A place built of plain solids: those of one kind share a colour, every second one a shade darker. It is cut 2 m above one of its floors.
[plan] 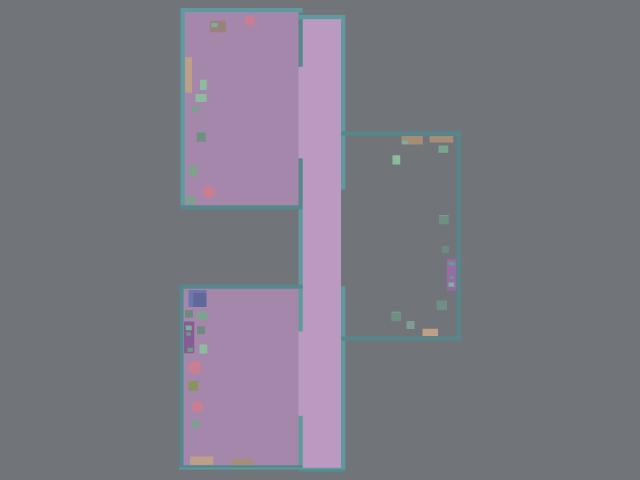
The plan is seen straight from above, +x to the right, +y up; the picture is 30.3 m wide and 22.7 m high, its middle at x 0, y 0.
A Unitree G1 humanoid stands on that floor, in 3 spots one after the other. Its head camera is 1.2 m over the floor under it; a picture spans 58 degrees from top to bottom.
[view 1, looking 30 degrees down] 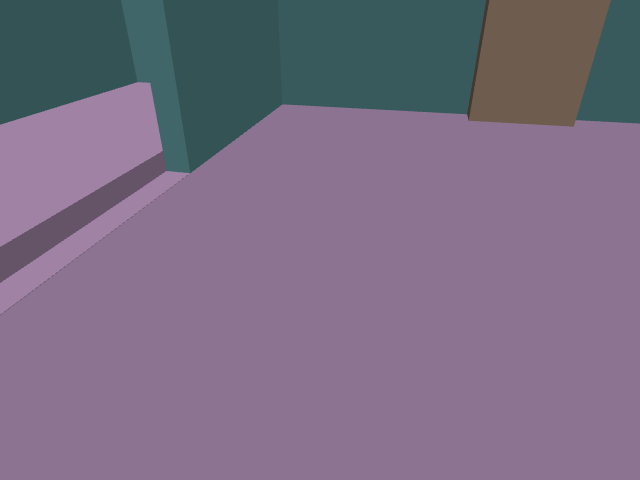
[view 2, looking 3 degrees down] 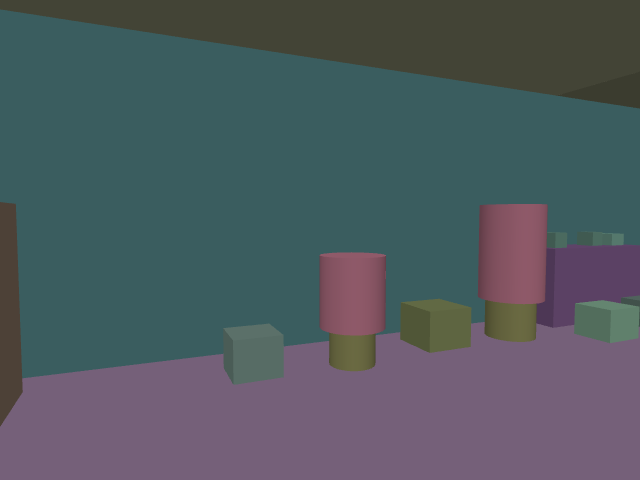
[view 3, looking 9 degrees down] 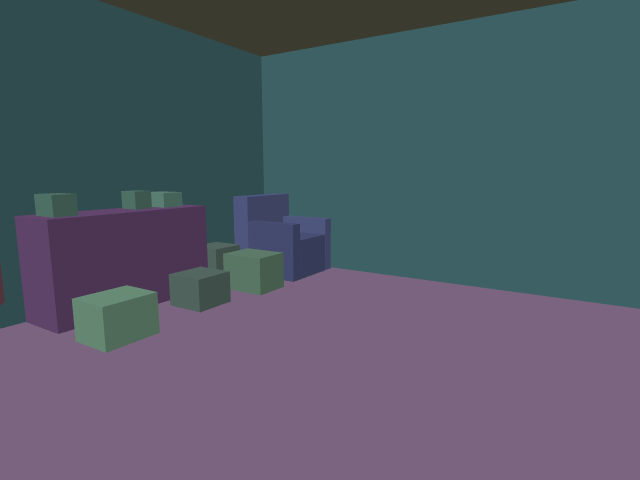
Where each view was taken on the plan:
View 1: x -2.67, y -5.52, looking -77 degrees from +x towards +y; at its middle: floor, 2.40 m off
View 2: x -2.67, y -9.50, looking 157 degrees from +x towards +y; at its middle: wall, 4.12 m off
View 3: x -2.67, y -6.94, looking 122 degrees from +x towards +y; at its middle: armchair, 5.15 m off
